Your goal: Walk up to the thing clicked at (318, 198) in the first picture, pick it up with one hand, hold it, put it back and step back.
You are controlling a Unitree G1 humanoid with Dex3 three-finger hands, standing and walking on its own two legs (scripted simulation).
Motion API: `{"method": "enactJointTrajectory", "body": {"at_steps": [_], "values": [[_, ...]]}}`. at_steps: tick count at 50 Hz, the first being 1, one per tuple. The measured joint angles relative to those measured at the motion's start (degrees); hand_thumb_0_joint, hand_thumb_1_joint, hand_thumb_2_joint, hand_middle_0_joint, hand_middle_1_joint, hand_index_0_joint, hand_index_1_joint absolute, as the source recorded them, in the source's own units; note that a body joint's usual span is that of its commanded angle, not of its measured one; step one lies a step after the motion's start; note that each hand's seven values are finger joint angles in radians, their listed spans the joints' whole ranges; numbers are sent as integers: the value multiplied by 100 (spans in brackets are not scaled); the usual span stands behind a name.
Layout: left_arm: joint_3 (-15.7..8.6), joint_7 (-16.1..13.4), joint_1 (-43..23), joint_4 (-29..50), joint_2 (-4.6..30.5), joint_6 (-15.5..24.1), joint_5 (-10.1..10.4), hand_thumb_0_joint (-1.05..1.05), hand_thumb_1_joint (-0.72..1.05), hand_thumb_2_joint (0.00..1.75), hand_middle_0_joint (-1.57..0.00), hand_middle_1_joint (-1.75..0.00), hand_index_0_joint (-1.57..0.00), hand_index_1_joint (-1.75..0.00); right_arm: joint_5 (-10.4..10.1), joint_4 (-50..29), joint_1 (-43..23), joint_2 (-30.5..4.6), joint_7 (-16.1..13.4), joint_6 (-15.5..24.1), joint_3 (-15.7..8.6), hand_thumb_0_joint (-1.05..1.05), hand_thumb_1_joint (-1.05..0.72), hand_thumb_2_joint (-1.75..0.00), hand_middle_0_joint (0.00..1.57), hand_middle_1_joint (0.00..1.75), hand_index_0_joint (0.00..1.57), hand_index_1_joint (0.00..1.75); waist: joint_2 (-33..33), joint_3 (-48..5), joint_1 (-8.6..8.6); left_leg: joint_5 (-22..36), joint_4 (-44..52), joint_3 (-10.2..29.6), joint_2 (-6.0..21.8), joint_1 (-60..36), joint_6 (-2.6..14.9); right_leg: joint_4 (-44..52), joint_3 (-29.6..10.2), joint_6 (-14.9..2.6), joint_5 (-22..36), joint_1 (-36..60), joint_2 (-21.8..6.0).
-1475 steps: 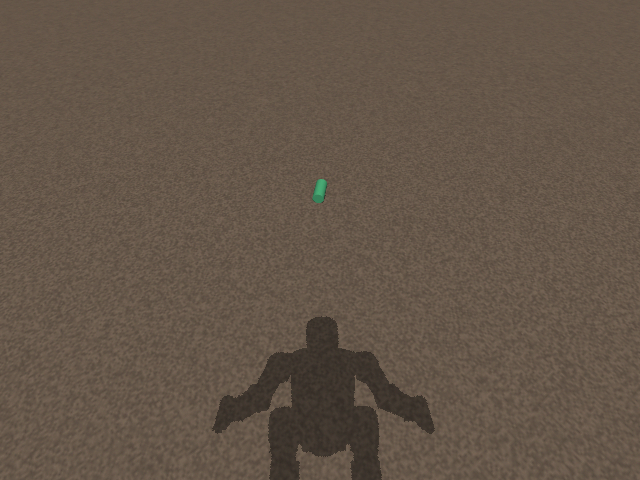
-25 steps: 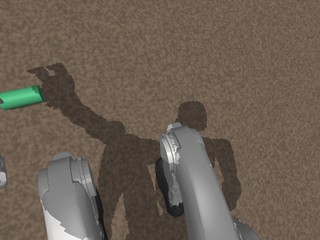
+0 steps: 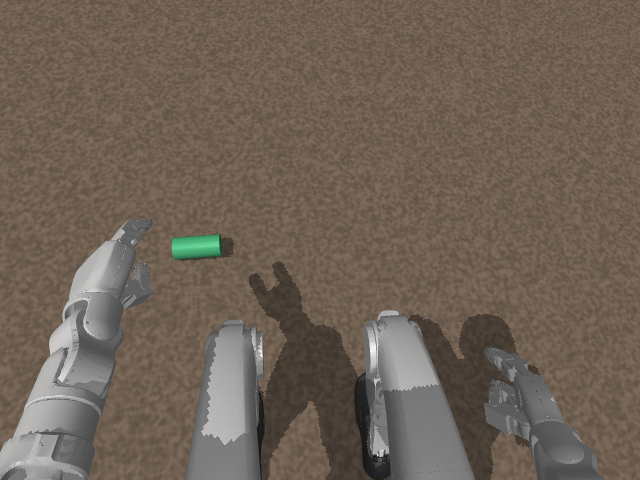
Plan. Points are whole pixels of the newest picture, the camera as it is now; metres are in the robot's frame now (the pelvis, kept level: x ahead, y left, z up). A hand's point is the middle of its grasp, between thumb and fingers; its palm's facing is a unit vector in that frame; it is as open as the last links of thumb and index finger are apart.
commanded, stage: home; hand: left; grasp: from above
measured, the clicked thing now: (197, 246) +0.53 +0.25 -0.46
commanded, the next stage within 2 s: none
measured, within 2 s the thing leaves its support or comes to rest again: neither
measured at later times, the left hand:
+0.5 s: hand (93, 337) +0.26 +0.19 +0.11, palm faces +0.08 -0.97 -0.24, open 7.4 cm
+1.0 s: hand (34, 373) +0.23 +0.19 +0.18, palm faces +0.12 -0.97 -0.19, open 7.4 cm
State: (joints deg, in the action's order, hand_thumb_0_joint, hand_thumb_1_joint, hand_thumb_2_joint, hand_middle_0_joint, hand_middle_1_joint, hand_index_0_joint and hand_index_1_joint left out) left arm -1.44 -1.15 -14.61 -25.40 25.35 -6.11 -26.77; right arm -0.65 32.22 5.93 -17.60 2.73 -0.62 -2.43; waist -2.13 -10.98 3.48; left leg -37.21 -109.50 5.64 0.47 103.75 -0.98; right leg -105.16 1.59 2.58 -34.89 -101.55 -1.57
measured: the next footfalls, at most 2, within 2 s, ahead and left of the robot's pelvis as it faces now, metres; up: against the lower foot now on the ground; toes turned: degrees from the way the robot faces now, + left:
none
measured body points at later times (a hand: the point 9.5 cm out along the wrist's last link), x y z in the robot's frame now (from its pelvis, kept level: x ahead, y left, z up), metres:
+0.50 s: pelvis +0.05 +0.00 +0.18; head +0.12 +0.01 +0.62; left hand +0.25 +0.24 +0.13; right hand +0.21 -0.24 +0.09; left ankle +0.08 +0.12 -0.45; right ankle +0.10 -0.14 -0.45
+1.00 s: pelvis +0.08 +0.00 +0.22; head +0.10 +0.00 +0.67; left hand +0.22 +0.24 +0.19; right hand +0.28 -0.23 +0.17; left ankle +0.08 +0.12 -0.45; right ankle +0.10 -0.14 -0.45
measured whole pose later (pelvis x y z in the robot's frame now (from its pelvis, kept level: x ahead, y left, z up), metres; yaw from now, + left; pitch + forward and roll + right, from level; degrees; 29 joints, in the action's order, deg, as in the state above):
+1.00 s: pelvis +0.08 +0.00 +0.22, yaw +4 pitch +10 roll -3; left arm -1.7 -0.7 28.6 7.3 12.3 -26.5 3.1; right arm -0.5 29.6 15.1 -12.6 -10.2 13.8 1.8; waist -2.7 -9.4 1.8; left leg -28.8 -58.5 3.9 1.6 39.7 -1.0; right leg -54.3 3.0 2.0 -26.7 -37.4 -1.7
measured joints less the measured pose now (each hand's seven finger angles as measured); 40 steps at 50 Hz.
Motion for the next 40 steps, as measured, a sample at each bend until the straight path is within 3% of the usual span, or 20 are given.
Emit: {"method": "enactJointTrajectory", "body": {"at_steps": [12,21,29,40], "values": [[122,-262,1656,1296,-654,-1066,1814,1,89,90,-21,-30,-21,-30,-167,-125,-59,491,-510,498,375,1,-91,-90,20,29,20,30,5,0,2,274,1717,-71,54,-2125,-24,1655,47,-57,246,2094,-15],[-63,-365,2698,2075,-1035,-1683,2712,1,90,90,-21,-30,-21,-30,-217,-103,584,593,-913,737,533,1,-91,-90,20,29,21,30,-54,7,56,471,3121,-128,111,-3829,-21,3071,76,-66,454,3799,5],[-147,-306,3681,2857,-1268,-2048,3109,1,90,90,-20,-30,-21,-30,-188,-194,1135,533,-1236,970,499,1,-90,-90,20,29,21,30,-105,23,70,693,4312,-162,150,-5259,-10,4305,107,-68,697,5250,27],[-69,-74,4497,3490,-1301,-2103,3085,1,90,90,-20,-30,-20,-30,-70,-307,1143,484,-1363,1284,405,1,-91,-90,20,29,20,30,-166,-10,-67,818,5064,-191,144,-6274,13,5080,117,-54,828,6281,13]]}}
